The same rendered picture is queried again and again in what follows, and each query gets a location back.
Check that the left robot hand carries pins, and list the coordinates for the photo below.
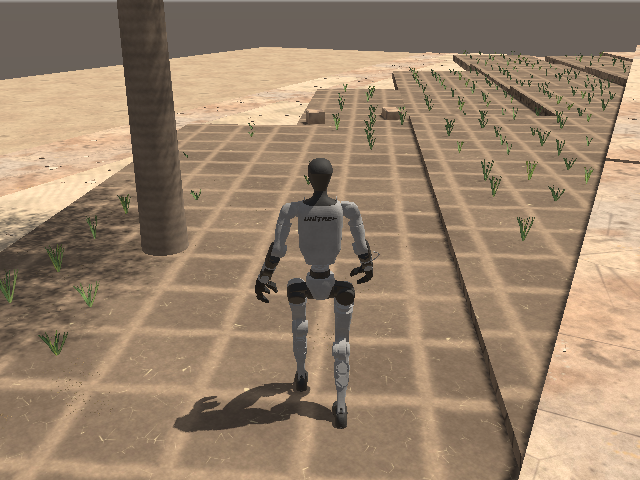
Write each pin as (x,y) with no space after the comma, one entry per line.
(260,287)

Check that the left robot upper arm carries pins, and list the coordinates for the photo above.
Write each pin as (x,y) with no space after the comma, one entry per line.
(287,212)

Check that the robot right foot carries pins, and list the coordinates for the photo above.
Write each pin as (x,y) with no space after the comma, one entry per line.
(340,419)

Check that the right robot upper arm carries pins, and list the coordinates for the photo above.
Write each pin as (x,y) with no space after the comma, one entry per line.
(351,211)

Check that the robot left foot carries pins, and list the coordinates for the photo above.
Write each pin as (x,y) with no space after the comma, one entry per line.
(301,383)

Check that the left robot forearm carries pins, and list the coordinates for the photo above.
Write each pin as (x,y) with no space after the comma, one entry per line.
(268,267)

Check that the right robot hand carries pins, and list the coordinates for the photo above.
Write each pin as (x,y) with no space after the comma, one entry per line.
(366,278)

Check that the robot foot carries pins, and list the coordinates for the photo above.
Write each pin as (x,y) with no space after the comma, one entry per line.
(340,419)
(301,383)

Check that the right robot forearm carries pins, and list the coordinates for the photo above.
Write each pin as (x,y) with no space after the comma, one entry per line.
(366,259)

